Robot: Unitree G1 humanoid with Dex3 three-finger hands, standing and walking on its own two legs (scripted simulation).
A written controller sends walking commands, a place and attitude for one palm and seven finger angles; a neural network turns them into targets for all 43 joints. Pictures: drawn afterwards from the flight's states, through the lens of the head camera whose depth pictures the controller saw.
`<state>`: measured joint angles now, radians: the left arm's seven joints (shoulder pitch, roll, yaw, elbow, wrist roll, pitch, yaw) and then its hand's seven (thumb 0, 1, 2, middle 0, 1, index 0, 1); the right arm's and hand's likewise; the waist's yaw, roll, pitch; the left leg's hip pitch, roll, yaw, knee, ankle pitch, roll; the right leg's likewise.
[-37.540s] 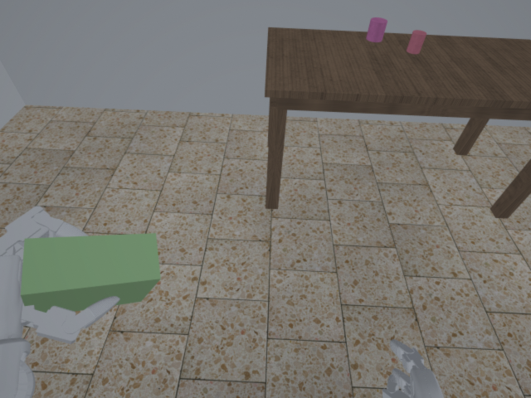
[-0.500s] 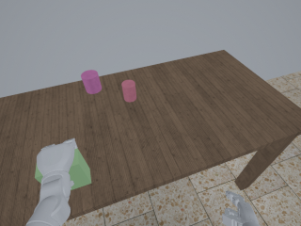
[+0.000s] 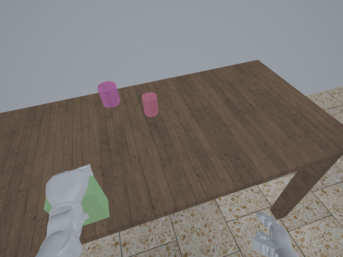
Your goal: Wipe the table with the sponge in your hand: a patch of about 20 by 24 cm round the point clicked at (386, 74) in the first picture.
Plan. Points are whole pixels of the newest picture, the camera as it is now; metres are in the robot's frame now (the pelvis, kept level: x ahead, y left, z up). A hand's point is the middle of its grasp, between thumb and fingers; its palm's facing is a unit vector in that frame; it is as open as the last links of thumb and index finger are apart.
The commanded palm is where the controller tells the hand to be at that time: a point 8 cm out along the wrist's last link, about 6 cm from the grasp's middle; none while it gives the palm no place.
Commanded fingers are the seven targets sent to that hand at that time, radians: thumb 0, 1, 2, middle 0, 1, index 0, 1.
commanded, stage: lift the sponge slowly off the table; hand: left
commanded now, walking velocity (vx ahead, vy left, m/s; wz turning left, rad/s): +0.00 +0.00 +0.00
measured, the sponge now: (83, 207) +0.23 +0.28 -0.05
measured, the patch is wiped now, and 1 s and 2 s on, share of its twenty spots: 1.00 1.00 1.00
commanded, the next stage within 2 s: bring the sponge back beside the body in 1.76 s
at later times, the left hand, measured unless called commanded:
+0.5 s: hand (74, 201) +0.22 +0.27 +0.02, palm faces -0.03 -0.12 -0.99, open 9.8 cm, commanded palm +0.21 +0.26 +0.09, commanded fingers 0.00 0.10 1.30 -1.20 -1.60 -1.20 -1.60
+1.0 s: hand (70, 189) +0.23 +0.27 +0.05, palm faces -0.02 -0.12 -0.99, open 9.8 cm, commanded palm +0.22 +0.26 +0.13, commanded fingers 0.00 0.10 1.30 -1.20 -1.60 -1.20 -1.60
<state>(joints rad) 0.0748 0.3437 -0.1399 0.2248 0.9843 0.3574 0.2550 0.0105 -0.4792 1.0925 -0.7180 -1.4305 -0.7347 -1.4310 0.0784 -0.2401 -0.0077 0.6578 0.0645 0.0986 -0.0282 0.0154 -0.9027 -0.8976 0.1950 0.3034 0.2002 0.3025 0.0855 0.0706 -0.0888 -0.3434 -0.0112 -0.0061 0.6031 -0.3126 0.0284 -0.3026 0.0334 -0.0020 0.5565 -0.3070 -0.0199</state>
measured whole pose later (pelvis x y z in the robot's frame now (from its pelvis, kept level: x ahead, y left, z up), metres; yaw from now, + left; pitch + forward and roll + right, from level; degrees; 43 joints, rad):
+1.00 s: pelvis -0.01 -0.01 +0.01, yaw +0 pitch -2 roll -1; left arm 0.05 0.39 -0.12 0.10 0.94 0.36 0.11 0.00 -0.51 1.09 -0.77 -1.38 -0.78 -1.38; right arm 0.04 -0.26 0.01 0.70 0.06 0.06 -0.06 0.02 -0.90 -0.90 0.20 0.30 0.20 0.30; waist 0.11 0.09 -0.02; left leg -0.18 -0.01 -0.01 0.45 -0.23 0.02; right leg -0.14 0.04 0.00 0.41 -0.23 -0.03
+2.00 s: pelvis -0.01 -0.01 +0.01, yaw +0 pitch -4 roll +0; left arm 0.06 0.44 -0.11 -0.10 0.92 0.44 -0.01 0.00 -0.50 1.09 -0.77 -1.38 -0.78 -1.38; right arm 0.00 -0.26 0.04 0.68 0.05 0.09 -0.04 0.02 -0.90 -0.90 0.20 0.30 0.20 0.30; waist 0.12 0.10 0.00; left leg -0.12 -0.01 -0.01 0.39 -0.21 0.01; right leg -0.09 0.04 0.01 0.37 -0.22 -0.04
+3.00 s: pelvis -0.02 -0.01 +0.01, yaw +0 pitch -6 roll -1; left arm 0.27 0.50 -0.03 -0.33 0.87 0.41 -0.03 -0.01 -0.50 1.09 -0.77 -1.38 -0.78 -1.38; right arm -0.01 -0.26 0.05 0.67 0.04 0.06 -0.04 0.02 -0.90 -0.90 0.20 0.30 0.20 0.30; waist 0.14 0.11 0.01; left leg -0.11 0.00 -0.01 0.42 -0.20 0.01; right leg -0.07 0.04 0.00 0.38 -0.20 -0.03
